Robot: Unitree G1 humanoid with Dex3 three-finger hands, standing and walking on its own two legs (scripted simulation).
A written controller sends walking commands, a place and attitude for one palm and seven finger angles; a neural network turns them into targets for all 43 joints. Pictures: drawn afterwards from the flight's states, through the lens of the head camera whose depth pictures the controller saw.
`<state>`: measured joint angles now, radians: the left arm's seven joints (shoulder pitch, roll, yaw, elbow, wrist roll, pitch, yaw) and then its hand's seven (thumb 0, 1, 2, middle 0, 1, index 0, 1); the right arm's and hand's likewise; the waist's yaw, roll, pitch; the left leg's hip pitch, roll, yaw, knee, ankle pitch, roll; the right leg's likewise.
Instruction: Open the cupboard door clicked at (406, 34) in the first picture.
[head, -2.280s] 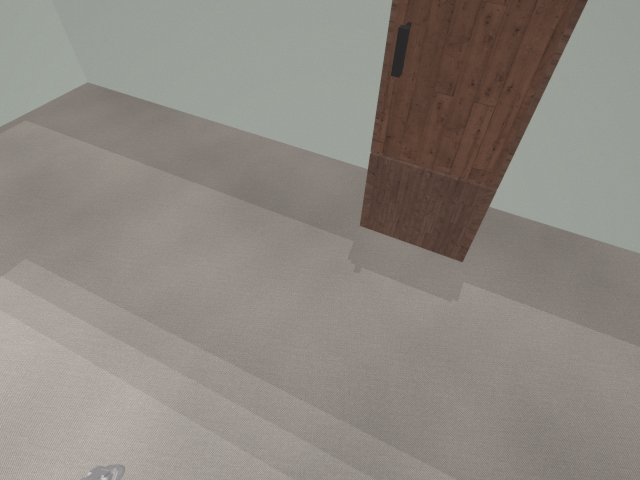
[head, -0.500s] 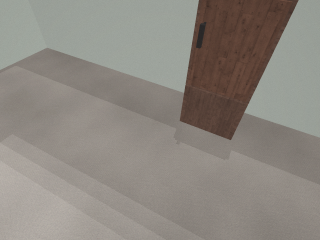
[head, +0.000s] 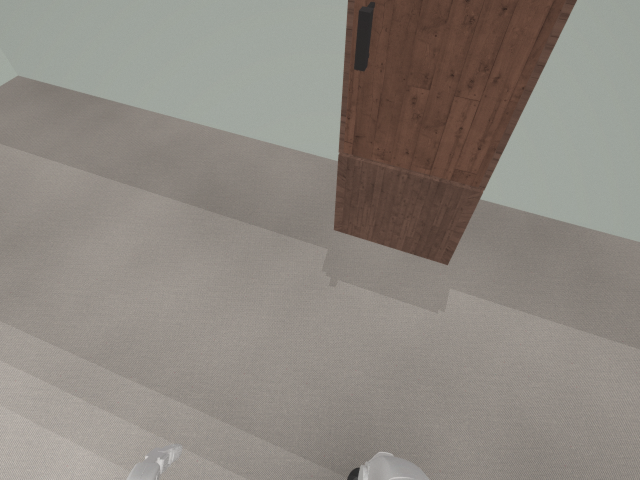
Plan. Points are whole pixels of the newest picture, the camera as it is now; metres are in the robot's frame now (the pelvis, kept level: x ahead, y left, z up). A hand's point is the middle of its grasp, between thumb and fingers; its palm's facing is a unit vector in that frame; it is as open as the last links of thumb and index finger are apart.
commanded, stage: walk to a spot facing it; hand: left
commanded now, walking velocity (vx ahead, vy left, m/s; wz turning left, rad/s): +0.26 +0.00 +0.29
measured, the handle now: (366, 36) +1.01 -0.09 +0.05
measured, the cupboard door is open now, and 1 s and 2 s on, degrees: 0 0 0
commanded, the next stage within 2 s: turn to face it in 0.06 s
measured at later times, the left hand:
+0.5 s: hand out of the picture +0.14 +0.20 -0.16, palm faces +0.02 -0.99 -0.15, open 7.4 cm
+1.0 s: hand (225, 348) +0.33 +0.16 -0.14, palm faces -0.22 -0.95 -0.24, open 7.4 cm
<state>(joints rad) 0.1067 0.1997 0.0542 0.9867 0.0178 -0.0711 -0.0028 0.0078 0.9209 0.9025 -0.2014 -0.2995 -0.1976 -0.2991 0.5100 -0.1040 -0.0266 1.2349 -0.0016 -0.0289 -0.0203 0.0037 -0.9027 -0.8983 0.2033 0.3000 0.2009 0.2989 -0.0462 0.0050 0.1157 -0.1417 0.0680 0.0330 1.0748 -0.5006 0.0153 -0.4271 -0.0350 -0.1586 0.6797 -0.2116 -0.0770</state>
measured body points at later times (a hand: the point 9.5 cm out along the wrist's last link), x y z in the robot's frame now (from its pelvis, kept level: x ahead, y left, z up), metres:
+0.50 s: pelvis +0.16 +0.03 +0.03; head +0.18 +0.05 +0.47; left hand +0.14 +0.25 -0.14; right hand +0.24 -0.20 -0.11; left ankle +0.18 +0.13 -0.71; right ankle +0.12 -0.09 -0.65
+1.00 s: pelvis +0.19 -0.01 +0.02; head +0.22 -0.02 +0.47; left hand +0.34 +0.21 -0.12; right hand +0.19 -0.26 -0.13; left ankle +0.22 +0.13 -0.68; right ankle +0.20 -0.11 -0.71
